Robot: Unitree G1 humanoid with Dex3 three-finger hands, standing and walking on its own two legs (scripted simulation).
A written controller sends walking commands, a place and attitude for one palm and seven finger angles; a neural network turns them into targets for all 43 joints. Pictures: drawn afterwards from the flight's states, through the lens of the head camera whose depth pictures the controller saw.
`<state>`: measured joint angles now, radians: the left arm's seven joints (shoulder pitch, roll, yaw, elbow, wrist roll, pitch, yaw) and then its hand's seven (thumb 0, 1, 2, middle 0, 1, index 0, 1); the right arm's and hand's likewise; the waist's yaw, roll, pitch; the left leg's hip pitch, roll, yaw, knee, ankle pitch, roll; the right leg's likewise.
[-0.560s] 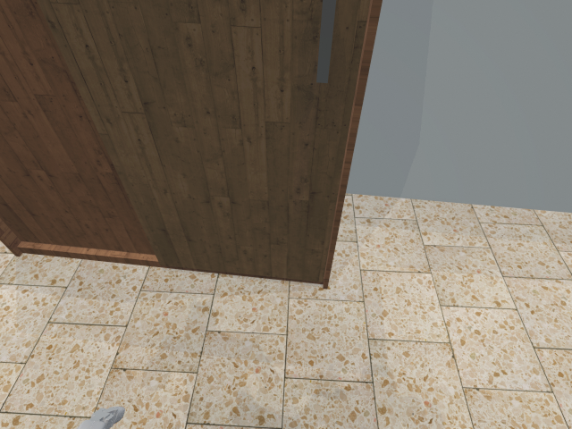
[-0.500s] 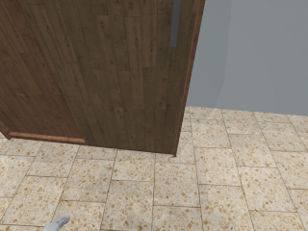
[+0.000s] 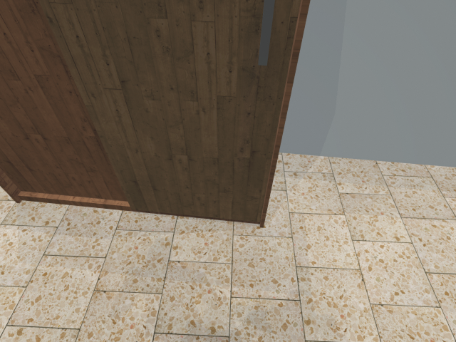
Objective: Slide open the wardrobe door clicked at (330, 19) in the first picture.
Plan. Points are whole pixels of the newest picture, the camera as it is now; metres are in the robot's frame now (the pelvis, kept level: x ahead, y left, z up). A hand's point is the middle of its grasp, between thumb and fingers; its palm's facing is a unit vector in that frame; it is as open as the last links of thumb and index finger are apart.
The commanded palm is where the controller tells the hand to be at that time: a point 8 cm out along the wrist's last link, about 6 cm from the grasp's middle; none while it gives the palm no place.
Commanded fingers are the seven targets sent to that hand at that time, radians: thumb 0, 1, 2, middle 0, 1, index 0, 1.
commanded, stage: stand and wait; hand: right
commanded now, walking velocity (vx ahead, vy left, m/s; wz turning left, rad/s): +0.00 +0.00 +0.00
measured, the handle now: (266, 23) +0.77 -0.04 +0.22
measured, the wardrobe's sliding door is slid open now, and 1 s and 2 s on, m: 0.00 0.00 0.00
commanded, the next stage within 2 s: look at it before walking up in 0.26 s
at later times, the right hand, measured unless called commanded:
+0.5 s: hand out of the picture +0.07 -0.23 -0.16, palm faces -0.04 +0.95 -0.32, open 7.4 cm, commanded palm none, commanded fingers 0.00 -0.90 -0.90 0.20 0.30 0.20 0.30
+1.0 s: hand out of the picture +0.07 -0.23 -0.16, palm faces -0.03 +0.95 -0.32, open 7.4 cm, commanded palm none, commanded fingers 0.00 -0.90 -0.90 0.20 0.30 0.20 0.30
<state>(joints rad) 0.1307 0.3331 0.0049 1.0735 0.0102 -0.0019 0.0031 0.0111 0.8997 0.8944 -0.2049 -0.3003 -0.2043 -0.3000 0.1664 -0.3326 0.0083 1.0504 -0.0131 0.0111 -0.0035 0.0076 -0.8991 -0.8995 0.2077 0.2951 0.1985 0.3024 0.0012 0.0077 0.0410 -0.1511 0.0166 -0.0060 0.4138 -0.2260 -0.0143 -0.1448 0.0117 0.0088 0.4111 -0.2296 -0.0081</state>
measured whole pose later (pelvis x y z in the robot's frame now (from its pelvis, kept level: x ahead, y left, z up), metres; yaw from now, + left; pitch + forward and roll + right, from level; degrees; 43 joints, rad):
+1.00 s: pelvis +0.00 +0.01 +0.00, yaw +0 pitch -2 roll +0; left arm 0.13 0.32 0.00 1.12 0.01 -0.01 0.01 0.01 0.90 0.89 -0.20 -0.30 -0.20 -0.30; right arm 0.15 -0.32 0.01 1.09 -0.01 0.00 -0.01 0.01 -0.90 -0.90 0.21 0.30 0.20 0.30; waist 0.00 0.00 0.04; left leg -0.13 0.00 0.00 0.36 -0.20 0.00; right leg -0.12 0.00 0.01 0.35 -0.20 0.01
